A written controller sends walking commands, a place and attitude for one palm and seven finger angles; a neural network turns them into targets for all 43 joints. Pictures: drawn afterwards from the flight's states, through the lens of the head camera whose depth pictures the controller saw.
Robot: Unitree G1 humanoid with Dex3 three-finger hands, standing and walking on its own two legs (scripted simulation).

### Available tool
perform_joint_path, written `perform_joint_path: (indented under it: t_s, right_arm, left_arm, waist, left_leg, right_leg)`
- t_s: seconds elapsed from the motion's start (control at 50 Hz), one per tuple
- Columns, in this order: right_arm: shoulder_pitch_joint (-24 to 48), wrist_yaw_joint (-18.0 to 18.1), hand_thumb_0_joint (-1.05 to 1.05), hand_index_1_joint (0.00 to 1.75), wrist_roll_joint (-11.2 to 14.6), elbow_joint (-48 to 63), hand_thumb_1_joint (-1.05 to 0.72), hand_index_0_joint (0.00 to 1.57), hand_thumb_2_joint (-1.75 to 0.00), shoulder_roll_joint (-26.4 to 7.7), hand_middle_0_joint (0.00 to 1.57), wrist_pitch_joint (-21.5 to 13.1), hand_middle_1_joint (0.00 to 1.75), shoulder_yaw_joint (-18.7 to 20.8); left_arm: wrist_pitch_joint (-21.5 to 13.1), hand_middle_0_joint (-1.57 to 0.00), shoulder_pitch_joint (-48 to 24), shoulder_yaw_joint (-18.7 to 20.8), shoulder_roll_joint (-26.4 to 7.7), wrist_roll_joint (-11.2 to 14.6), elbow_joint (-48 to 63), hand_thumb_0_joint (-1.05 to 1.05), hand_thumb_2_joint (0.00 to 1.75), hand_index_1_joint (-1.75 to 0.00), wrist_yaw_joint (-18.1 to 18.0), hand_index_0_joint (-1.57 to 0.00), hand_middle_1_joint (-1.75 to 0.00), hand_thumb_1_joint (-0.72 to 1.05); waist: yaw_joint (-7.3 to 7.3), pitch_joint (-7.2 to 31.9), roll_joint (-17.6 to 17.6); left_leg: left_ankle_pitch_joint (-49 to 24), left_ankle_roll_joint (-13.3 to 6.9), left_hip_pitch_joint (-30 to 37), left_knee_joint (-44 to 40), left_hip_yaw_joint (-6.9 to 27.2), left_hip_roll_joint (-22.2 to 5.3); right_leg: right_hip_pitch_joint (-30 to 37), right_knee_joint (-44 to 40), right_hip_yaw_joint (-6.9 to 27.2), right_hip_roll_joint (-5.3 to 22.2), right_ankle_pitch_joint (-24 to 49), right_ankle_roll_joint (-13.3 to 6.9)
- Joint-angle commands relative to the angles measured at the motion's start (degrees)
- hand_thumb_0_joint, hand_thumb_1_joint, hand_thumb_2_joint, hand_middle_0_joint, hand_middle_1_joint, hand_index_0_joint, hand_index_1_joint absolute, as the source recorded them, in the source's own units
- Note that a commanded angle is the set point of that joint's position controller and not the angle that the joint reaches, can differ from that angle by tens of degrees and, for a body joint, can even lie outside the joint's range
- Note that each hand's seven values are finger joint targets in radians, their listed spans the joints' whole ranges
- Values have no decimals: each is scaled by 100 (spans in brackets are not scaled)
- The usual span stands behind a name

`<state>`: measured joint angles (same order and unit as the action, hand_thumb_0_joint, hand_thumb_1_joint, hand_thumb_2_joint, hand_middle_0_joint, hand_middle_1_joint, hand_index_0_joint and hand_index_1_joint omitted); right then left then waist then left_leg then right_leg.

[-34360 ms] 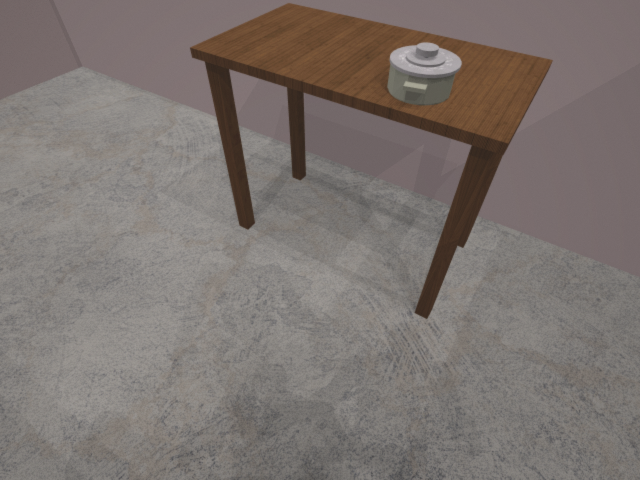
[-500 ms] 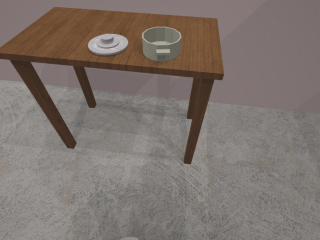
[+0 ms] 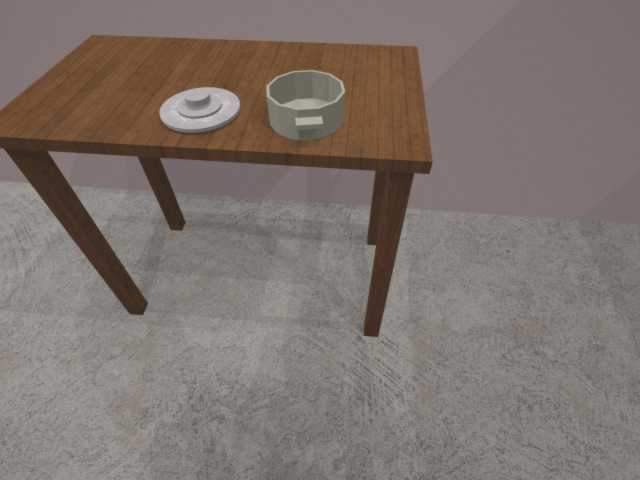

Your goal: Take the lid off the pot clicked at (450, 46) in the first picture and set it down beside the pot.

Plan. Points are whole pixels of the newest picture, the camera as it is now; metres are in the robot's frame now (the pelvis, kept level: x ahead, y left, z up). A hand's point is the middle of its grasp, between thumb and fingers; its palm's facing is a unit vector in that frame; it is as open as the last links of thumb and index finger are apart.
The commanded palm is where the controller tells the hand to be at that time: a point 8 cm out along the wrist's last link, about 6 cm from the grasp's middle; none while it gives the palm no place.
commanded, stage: let the arm hang, fingers relaxed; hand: left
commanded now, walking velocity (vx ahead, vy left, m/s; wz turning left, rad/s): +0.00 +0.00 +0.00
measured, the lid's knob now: (197, 97) +0.83 +0.30 +0.05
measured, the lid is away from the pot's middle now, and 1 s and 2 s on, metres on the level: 0.24 0.24 0.24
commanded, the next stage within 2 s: look to check the result in 1.12 s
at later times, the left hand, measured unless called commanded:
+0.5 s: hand out of the picture +0.01 +0.17 -0.18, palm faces +0.04 -0.98 -0.19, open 7.4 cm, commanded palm none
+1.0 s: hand out of the picture +0.02 +0.18 -0.18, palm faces +0.03 -0.98 -0.19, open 7.4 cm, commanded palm none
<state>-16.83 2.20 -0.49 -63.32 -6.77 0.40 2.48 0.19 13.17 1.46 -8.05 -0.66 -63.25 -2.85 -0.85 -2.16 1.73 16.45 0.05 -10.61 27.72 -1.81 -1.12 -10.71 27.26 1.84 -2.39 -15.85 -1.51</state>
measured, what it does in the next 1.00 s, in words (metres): stands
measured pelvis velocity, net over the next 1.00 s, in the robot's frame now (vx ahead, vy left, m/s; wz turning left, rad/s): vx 0.01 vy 0.01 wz -0.01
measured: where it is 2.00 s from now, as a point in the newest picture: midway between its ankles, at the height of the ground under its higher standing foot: outside the picture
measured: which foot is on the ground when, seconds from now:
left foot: down 0.00-1.00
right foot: down 0.00-1.00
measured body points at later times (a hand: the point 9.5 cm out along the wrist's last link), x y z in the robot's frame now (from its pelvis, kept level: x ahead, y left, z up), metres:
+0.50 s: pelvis +0.01 +0.00 +0.00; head +0.03 +0.00 +0.45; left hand +0.01 +0.22 -0.16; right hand -0.01 -0.21 -0.16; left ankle -0.02 +0.12 -0.74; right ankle -0.01 -0.11 -0.74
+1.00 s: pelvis +0.01 +0.01 +0.00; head +0.04 +0.01 +0.45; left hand +0.02 +0.23 -0.16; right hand +0.00 -0.20 -0.16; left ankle -0.02 +0.12 -0.74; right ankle -0.01 -0.11 -0.74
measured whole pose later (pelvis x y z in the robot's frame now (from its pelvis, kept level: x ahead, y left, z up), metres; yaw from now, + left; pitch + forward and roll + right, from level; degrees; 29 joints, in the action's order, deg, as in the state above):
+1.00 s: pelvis +0.01 +0.01 +0.00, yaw -1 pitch +0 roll +0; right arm -16.7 2.5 -0.3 -63.7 -6.6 -0.2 2.5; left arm 0.0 15.4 1.8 -7.8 -0.7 -64.1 -2.4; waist -0.6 -2.5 0.2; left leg 17.1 -0.9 -9.1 26.3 -3.0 -0.5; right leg -9.4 25.6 3.0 -1.8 -16.0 -0.5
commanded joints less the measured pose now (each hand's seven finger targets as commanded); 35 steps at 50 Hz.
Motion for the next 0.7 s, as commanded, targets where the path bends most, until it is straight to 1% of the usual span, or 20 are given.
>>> perform_joint_path:
  t_s: [0.0, 0.02, 0.04, 0.08, 0.1, 0.12, 0.16, 0.18, 0.3, 0.32, 0.36, 0.38, 0.44, 0.48, 0.5, 0.54, 0.56, 0.64, 0.66, 0.68]
  right_arm:
    - [-525, 17, 0, 30, -15, 94, -90, 20, -90, -396, 20, -59, 30, 64]
    - [-535, 17, 0, 30, -7, 115, -90, 20, -90, -394, 20, -53, 30, 75]
    - [-535, 22, 0, 30, -12, 114, -90, 20, -90, -418, 20, -55, 30, 70]
    - [-505, 25, 0, 30, -20, 128, -90, 20, -90, -437, 20, -57, 30, 71]
    - [-518, 27, 0, 30, -17, 130, -90, 20, -90, -459, 20, -67, 30, 63]
    - [-483, 28, 0, 30, -14, 151, -90, 20, -90, -451, 20, -62, 30, 75]
    - [-486, 32, 0, 30, -14, 146, -90, 20, -90, -475, 20, -71, 30, 63]
    - [-484, 33, 0, 30, -14, 157, -90, 20, -90, -489, 20, -70, 30, 63]
    - [-489, 41, 0, 30, -4, 139, -90, 20, -90, -501, 20, -63, 30, 65]
    - [-483, 38, 0, 30, 5, 139, -90, 20, -90, -483, 20, -60, 30, 73]
    - [-493, 39, 0, 30, -1, 116, -90, 20, -90, -495, 20, -64, 30, 59]
    - [-474, 43, 0, 30, -2, 124, -90, 20, -90, -485, 20, -63, 30, 62]
    - [-486, 39, 0, 30, 1, 111, -90, 20, -90, -473, 20, -48, 30, 67]
    - [-494, 42, 0, 30, 0, 107, -90, 20, -90, -464, 20, -59, 30, 63]
    - [-507, 48, 0, 30, 0, 96, -90, 20, -90, -469, 20, -67, 30, 61]
    - [-503, 49, 0, 30, 6, 95, -90, 20, -90, -443, 20, -60, 30, 68]
    - [-505, 51, 0, 30, 3, 95, -90, 20, -90, -449, 20, -67, 30, 68]
    - [-526, 63, 0, 30, 3, 96, -90, 20, -90, -453, 20, -86, 30, 66]
    - [-520, 66, 0, 30, 4, 81, -90, 20, -90, -455, 20, -91, 30, 63]
    - [-512, 69, 0, 30, 0, 91, -90, 20, -90, -459, 20, -94, 30, 63]
  left_arm:
    - [-70, -20, 429, 81, -510, 23, 124, 0, 90, -30, 18, -20, -30, 90]
    - [-76, -20, 439, 85, -523, 19, 145, 0, 90, -30, 9, -20, -30, 90]
    - [-79, -20, 407, 90, -519, 23, 148, 0, 90, -30, 15, -20, -30, 90]
    - [-78, -20, 390, 91, -520, 25, 160, 0, 90, -30, 25, -20, -30, 90]
    - [-80, -20, 383, 94, -532, 26, 168, 0, 90, -30, 29, -20, -30, 90]
    - [-74, -20, 390, 98, -509, 21, 173, 0, 90, -30, 28, -20, -30, 90]
    - [-73, -20, 380, 98, -538, 27, 173, 0, 90, -30, 42, -20, -30, 90]
    - [-76, -20, 397, 99, -541, 26, 165, 0, 90, -30, 43, -20, -30, 90]
    - [-91, -20, 457, 86, -519, 29, 133, 0, 90, -30, 33, -20, -30, 90]
    - [-88, -20, 469, 90, -530, 25, 130, 0, 90, -30, 30, -20, -30, 90]
    - [-84, -20, 480, 87, -521, 28, 110, 0, 90, -30, 39, -20, -30, 90]
    - [-84, -20, 514, 83, -499, 28, 95, 0, 90, -30, 39, -20, -30, 90]
    - [-79, -20, 534, 77, -483, 23, 79, 0, 90, -30, 36, -20, -30, 90]
    - [-88, -20, 577, 76, -462, 25, 69, 0, 90, -30, 35, -20, -30, 90]
    - [-98, -20, 603, 76, -451, 26, 71, 0, 90, -30, 32, -20, -30, 90]
    - [-88, -20, 594, 79, -450, 25, 69, 0, 90, -30, 28, -20, -30, 90]
    - [-88, -20, 612, 80, -434, 23, 66, 0, 90, -30, 33, -20, -30, 90]
    - [-89, -20, 631, 83, -418, 18, 62, 0, 90, -30, 30, -20, -30, 90]
    - [-92, -20, 638, 85, -408, 22, 63, 0, 90, -30, 32, -20, -30, 90]
    - [-93, -20, 653, 78, -396, 20, 51, 0, 90, -30, 31, -20, -30, 90]
  waist:
    - [14, -245, -173]
    - [2, -184, -249]
    - [-11, -167, -242]
    - [-7, -174, -152]
    - [-11, -120, -173]
    - [-1, -190, -99]
    - [-1, -153, -65]
    - [5, -85, -166]
    - [-21, -77, -203]
    - [-15, -108, -134]
    - [-9, -81, -115]
    - [-1, -128, -180]
    - [-13, -179, -166]
    - [-4, -140, -196]
    - [-16, -93, -131]
    - [-15, -147, -132]
    - [-12, -112, -101]
    - [-11, -57, -54]
    - [-4, -26, -60]
    - [1, -34, -141]
  left_leg:
    - [-875, -262, -109, -456, 373, -410]
    - [-870, -261, -77, -417, 382, -408]
    - [-881, -258, -54, -425, 370, -416]
    - [-944, -254, -14, -435, 371, -425]
    - [-1025, -261, 26, -461, 379, -449]
    - [-1012, -266, 41, -457, 385, -461]
    - [-1055, -275, 37, -491, 396, -481]
    - [-1041, -271, 57, -481, 387, -482]
    - [-1105, -257, 162, -445, 351, -458]
    - [-1082, -261, 157, -447, 364, -454]
    - [-1052, -267, 158, -490, 373, -481]
    - [-1034, -269, 150, -487, 375, -475]
    - [-832, -270, 110, -510, 387, -471]
    - [-970, -274, 138, -478, 379, -456]
    - [-1082, -269, 184, -461, 356, -466]
    - [-1001, -277, 185, -494, 378, -496]
    - [-1012, -285, 179, -507, 397, -494]
    - [-1203, -302, 248, -519, 412, -536]
    - [-1236, -303, 247, -518, 418, -540]
    - [-1285, -304, 270, -514, 417, -533]
  right_leg:
    - [-149, -548, 536, 614, 1139, -177]
    - [-142, -553, 544, 603, 1130, -169]
    - [-118, -561, 546, 619, 1164, -169]
    - [-143, -540, 532, 604, 1255, -172]
    - [-104, -506, 502, 601, 1328, -171]
    - [-197, -488, 489, 579, 1290, -166]
    - [-126, -486, 477, 575, 1327, -157]
    - [-76, -498, 470, 582, 1340, -152]
    - [-81, -552, 518, 604, 1458, -153]
    - [-120, -554, 511, 596, 1401, -152]
    - [-95, -550, 467, 588, 1338, -143]
    - [-121, -566, 478, 585, 1331, -143]
    - [-186, -617, 485, 581, 1105, -139]
    - [-141, -605, 488, 590, 1255, -140]
    - [-109, -586, 496, 602, 1388, -142]
    - [-187, -572, 448, 583, 1279, -133]
    - [-157, -564, 463, 576, 1287, -130]
    - [-154, -498, 400, 565, 1381, -119]
    - [-112, -499, 402, 565, 1414, -117]
    - [-125, -483, 393, 569, 1469, -115]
